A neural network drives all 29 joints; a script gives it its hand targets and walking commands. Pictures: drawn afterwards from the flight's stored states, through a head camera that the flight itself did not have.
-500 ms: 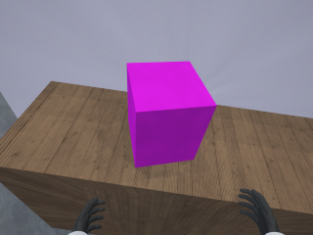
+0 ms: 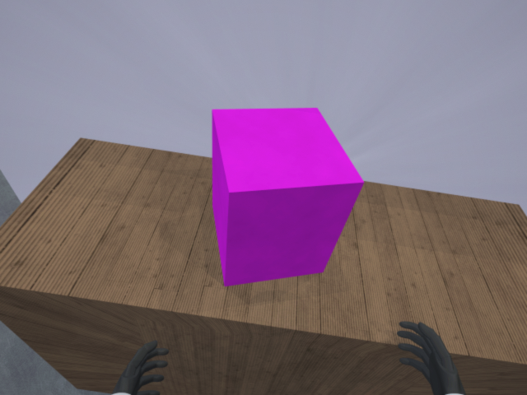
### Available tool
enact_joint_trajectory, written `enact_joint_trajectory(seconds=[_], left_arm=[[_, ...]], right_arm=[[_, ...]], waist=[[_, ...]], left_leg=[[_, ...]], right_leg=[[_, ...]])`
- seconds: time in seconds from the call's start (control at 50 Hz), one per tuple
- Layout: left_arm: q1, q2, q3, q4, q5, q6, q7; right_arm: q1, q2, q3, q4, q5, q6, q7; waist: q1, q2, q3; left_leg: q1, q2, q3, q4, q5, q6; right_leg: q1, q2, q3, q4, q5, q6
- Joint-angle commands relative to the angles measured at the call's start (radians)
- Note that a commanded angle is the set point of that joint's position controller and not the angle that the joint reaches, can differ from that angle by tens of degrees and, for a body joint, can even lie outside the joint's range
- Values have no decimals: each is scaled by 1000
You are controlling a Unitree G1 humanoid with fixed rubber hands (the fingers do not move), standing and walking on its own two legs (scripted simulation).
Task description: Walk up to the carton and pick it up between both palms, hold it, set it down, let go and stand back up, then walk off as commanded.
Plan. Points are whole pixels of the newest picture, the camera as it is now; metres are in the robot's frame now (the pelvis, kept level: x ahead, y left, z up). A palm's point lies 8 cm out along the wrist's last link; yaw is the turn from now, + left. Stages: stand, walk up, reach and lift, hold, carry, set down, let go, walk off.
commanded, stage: let go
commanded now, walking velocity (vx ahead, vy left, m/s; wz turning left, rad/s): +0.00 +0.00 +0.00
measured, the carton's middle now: (271, 196) +0.47 +0.04 +0.05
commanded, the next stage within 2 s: stand in 0.02 s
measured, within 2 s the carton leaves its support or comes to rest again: neither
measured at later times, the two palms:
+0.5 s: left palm out of the picture +0.09 +0.28 -0.14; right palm (440, 379) +0.20 -0.23 -0.01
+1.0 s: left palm out of the picture +0.05 +0.31 -0.16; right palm out of the picture +0.15 -0.24 -0.05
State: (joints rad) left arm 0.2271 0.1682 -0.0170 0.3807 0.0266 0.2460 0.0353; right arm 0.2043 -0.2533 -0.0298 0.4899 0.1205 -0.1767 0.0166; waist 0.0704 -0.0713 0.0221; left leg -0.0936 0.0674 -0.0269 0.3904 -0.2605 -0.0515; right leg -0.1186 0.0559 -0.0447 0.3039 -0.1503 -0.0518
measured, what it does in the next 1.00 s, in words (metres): stands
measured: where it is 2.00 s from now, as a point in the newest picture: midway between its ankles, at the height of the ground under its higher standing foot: outside the picture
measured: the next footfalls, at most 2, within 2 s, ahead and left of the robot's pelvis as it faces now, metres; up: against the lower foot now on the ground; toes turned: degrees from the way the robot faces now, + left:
left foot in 1.36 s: -0.05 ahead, +0.13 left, +0.00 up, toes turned -4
right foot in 1.88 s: -0.07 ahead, -0.08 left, +0.00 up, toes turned +5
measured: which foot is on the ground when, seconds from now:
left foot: down 0.00-1.00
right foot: down 0.00-1.00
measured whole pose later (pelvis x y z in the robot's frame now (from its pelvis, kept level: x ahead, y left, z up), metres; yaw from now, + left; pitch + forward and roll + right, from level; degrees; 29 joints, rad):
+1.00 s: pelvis -0.02 +0.03 -0.02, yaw -1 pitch -1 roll -3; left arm 0.23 0.37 -0.02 0.78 0.03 0.06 -0.04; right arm 0.22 -0.30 -0.05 0.50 0.01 0.04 -0.02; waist 0.07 -0.06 0.09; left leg -0.27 0.06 -0.02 0.67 -0.38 0.01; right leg -0.32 0.05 -0.04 0.83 -0.44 -0.04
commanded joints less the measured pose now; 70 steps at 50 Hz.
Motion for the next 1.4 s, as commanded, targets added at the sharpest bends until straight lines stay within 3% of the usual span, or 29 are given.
enact_joint_trajectory(seconds=[0.0, 0.04, 0.08, 0.14, 0.36, 0.62, 0.64, 0.66, 0.7, 0.76, 0.8, 0.84, 0.86, 0.88, 0.9, 0.96, 1.02, 1.04, 1.06, 1.08, 1.1, 1.12, 1.2, 1.24, 1.3, 1.32, 1.34, 1.36, 1.38], left_arm=[[-37, 282, 155, 52, 28, -149, -17], [-16, 296, 142, 113, 37, -215, -44], [-76, 315, 136, 141, 46, -242, -66], [-92, 336, 128, 196, 41, -258, -84], [-86, 379, 101, 368, 19, -277, -84], [-73, 402, 93, 442, 6, -285, -80], [-22, 420, 105, 333, 7, -268, -64], [9, 421, 107, 327, 2, -261, -64], [14, 434, 118, 305, 2, -256, -59], [-23, 445, 123, 278, 7, -243, -56], [-38, 443, 119, 263, 2, -232, -60], [-4, 405, 117, 257, 5, -227, -57], [-13, 389, 121, 250, 10, -220, -53], [-8, 390, 114, 261, 6, -214, -48], [4, 397, 118, 263, -5, -210, -49], [24, 388, 122, 270, -10, -213, -54], [16, 386, 124, 284, -1, -233, -50], [20, 404, 125, 295, 5, -241, -46], [41, 445, 133, 300, 12, -249, -40], [47, 511, 142, 310, 13, -248, -36], [35, 519, 146, 314, 20, -240, -35], [5, 508, 138, 309, 22, -243, -29], [-27, 469, 128, 297, 23, -246, -10], [-5, 478, 131, 297, 22, -240, -2], [-95, 475, 120, 289, 6, -220, -4], [-127, 465, 122, 280, -4, -206, -8], [-100, 443, 123, 294, -8, -193, -14], [-66, 397, 116, 301, -13, -191, -13], [-86, 416, 128, 303, -8, -190, 3]], right_arm=[[26, -278, -66, 52, -231, 115, -35], [-25, -317, -91, -15, -230, 111, -37], [40, -280, -86, -38, -200, 116, -29], [67, -282, -86, -56, -189, 113, -20], [43, -296, -83, -77, -152, 126, -29], [54, -300, -82, -63, -146, 135, -39], [37, -344, -107, 35, -144, 169, -45], [60, -333, -106, 33, -141, 175, -51], [94, -318, -107, 25, -138, 184, -53], [120, -319, -109, 18, -145, 197, -50], [113, -340, -113, 16, -144, 202, -47], [72, -398, -121, -10, -151, 202, -43], [16, -430, -124, -35, -162, 199, -42], [-32, -455, -125, -45, -166, 201, -49], [-74, -448, -123, -53, -169, 205, -57], [-85, -412, -114, -39, -175, 208, -49], [-14, -388, -108, -21, -171, 216, -41], [23, -385, -108, -3, -160, 217, -40], [51, -350, -102, 7, -150, 218, -37], [20, -316, -97, 20, -130, 222, -41], [-11, -324, -103, 39, -134, 234, -52], [-7, -327, -103, 48, -135, 240, -53], [26, -320, -105, 68, -132, 232, -41], [19, -312, -104, 79, -132, 232, -39], [95, -300, -107, 119, -131, 220, -40], [140, -296, -112, 139, -140, 216, -41], [142, -320, -115, 139, -154, 214, -40], [108, -412, -123, 118, -157, 212, -39], [90, -474, -131, 89, -159, 212, -46]], waist=[[-6, 116, 10], [-12, 165, 163], [-48, 91, 172], [-60, 160, 145], [-45, 284, 58], [-54, 301, 75], [-40, 223, 142], [-41, 218, 94], [-46, 181, 61], [-67, 147, 74], [-77, 200, 85], [-80, 389, 118], [-80, 487, 154], [-74, 467, 164], [-48, 416, 161], [-27, 453, 127], [-43, 370, 6], [-47, 314, -34], [-46, 218, -104], [-18, 4, -94], [-6, -28, -43], [-18, 8, 9], [-27, -14, 6], [-12, -19, -29], [-72, 10, -31], [-100, 43, -17], [-97, 137, 14], [-88, 381, 12], [-116, 326, 25]], left_leg=[[-150, 26, -12, 20, 110, 102], [-268, 6, 0, 16, -182, 101], [-260, -6, -11, 43, -254, 85], [-218, -22, 5, 75, -232, 85], [-212, 26, -53, 35, 2, 89], [-181, 38, -54, -2, -10, 76], [-253, -2, -5, 137, 250, 107], [-214, -15, 26, 199, 239, 108], [-186, -57, 45, 316, 129, 111], [-155, -65, 45, 354, 16, 129], [-170, -39, 23, 289, 42, 156], [-322, 124, -126, 38, 113, 243], [-446, 281, -279, -94, 254, 335], [-463, 328, -301, -74, 412, 369], [-424, 297, -258, -26, 467, 345], [-218, 208, -171, 92, 619, 267], [-104, 153, -126, 199, 620, 198], [-154, 113, -91, 234, 503, 157], [-228, 45, -39, 299, 281, 109], [-334, -104, 49, 455, -80, 65], [-329, -132, 14, 646, -390, 78], [-334, -135, -50, 727, -375, 86], [-395, -103, -90, 698, -330, 53], [-385, -68, -77, 595, -318, 47], [-209, -43, -61, 284, -202, 61], [-120, -36, -55, 127, -94, 72], [-72, 0, -124, 21, 20, 92], [-29, 224, -416, 9, 418, 174], [-131, 303, -508, -29, 534, 233]], right_leg=[[41, -118, 78, 83, -111, 19], [-123, -121, 116, 30, -362, 49], [-180, -139, 157, -3, -448, 32], [-207, -154, 184, -22, -499, 24], [-27, -134, 124, 95, -77, 12], [-44, -147, 126, 77, -55, 11], [-96, -168, 159, 130, 293, -9], [-93, -197, 175, 166, 436, -43], [-122, -251, 219, 164, 472, -100], [-226, -272, 236, 155, 342, -128], [-266, -224, 207, 225, 196, -101], [-247, -44, 41, 451, -83, -21], [-226, 44, -23, 694, -424, 32], [-238, 33, 62, 778, -471, 31], [-262, 21, 111, 758, -442, 26], [-290, -46, 74, 487, -383, 34], [-166, -48, 67, 159, -229, 36], [-60, -69, 90, 82, -38, 36], [65, -163, 187, 76, 175, 5], [30, -335, 354, 57, 248, -103], [-106, -431, 442, 31, 218, -185], [-144, -443, 427, 31, 223, -210], [7, -374, 298, 167, 512, -203], [58, -389, 320, 207, 515, -204], [-69, -333, 236, 327, 456, -151], [-150, -291, 199, 377, 380, -97], [-256, -201, 163, 467, 128, -43], [-419, 8, 107, 643, -402, 30], [-388, 66, 203, 796, -502, 43]])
